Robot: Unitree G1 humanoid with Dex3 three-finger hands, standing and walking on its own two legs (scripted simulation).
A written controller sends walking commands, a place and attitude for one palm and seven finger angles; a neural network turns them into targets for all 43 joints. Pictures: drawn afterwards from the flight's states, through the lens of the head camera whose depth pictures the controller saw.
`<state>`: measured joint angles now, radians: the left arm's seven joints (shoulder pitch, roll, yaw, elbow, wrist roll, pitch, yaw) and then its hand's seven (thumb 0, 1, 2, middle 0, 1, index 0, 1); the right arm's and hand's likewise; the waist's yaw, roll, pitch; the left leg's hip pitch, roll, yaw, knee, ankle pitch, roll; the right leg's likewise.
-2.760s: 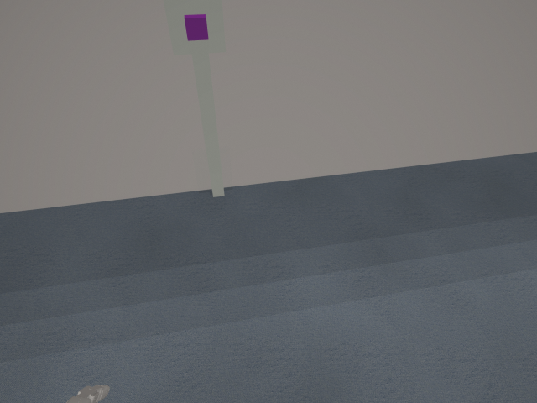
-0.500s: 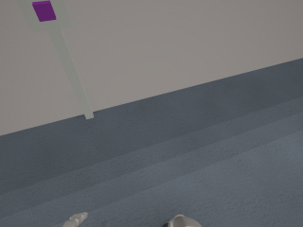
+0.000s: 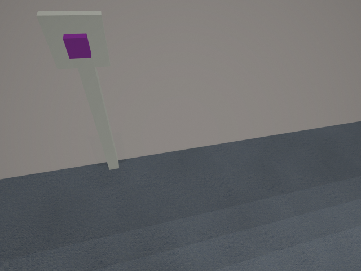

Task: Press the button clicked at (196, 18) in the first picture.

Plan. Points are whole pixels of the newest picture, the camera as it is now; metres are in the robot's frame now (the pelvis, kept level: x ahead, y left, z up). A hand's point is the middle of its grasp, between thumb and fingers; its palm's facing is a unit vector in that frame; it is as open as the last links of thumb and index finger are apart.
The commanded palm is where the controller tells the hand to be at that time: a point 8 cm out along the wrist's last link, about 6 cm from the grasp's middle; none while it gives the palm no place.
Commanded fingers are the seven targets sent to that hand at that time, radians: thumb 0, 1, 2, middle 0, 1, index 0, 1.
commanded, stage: turn to face it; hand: left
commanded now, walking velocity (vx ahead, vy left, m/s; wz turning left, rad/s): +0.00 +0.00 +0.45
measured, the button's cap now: (77, 45) +0.73 +0.40 +0.08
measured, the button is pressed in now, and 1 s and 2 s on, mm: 0 0 0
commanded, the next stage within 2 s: take the last steps up to it in 0.42 s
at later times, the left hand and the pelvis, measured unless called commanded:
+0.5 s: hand out of the picture +0.11 +0.14 -0.15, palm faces +0.25 -0.94 -0.25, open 7.3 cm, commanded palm none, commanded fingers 0.00 0.90 0.90 -0.20 -0.30 -0.20 -0.30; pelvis +0.06 -0.06 +0.01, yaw +12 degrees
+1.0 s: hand out of the picture +0.03 +0.19 -0.17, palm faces +0.34 -0.93 -0.16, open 7.3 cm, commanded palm none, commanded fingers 0.00 0.90 0.90 -0.20 -0.30 -0.20 -0.30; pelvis +0.09 +0.01 +0.01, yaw +17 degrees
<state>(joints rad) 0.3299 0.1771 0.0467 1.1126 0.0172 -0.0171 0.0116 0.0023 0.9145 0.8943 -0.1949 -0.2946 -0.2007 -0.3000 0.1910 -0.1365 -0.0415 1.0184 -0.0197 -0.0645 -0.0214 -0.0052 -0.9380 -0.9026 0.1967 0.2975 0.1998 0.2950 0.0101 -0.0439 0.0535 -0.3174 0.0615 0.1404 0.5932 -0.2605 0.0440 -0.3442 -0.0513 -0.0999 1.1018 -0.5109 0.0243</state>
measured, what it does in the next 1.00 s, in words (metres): steps on the spot, turning left: right foot, then left foot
